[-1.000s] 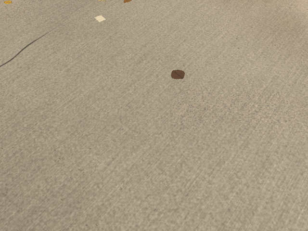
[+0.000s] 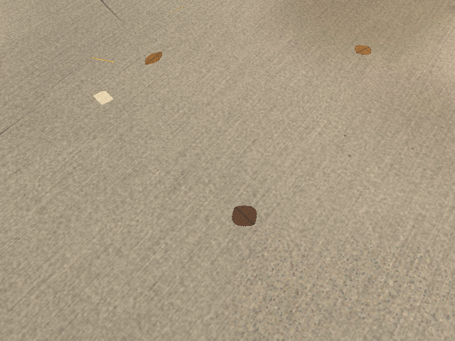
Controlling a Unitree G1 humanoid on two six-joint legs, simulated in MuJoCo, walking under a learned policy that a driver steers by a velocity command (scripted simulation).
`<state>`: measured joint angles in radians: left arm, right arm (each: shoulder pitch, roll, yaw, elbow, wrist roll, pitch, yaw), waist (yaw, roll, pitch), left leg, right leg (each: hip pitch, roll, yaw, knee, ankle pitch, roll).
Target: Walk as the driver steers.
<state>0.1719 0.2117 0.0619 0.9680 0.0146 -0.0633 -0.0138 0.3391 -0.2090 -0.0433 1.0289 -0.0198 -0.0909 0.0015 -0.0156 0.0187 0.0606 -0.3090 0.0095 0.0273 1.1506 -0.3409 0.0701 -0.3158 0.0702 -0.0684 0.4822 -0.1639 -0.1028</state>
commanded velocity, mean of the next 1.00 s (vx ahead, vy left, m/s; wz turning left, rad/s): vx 0.50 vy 0.00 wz -0.53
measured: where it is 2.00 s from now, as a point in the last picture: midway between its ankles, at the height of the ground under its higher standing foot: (372, 221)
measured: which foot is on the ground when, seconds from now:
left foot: up 0.00-0.40, down 0.42-0.98, up 1.00-1.00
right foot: down 0.00-0.42, up 0.44-0.94, down 0.96-1.00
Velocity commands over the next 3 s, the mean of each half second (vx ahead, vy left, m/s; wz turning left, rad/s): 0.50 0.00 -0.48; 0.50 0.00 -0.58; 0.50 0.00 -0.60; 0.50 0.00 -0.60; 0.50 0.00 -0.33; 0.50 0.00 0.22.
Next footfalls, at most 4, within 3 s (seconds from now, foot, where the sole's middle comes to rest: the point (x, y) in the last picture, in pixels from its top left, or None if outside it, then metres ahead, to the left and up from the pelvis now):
0.42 left None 0.41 0.09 -0.77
0.96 right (312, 308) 0.56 -0.21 -0.77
1.50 left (328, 208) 0.91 -0.31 -0.77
2.04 right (434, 223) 0.85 -0.66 -0.77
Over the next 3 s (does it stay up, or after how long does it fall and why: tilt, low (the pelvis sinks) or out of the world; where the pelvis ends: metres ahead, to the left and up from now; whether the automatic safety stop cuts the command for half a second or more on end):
stays up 1.01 -1.00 0.01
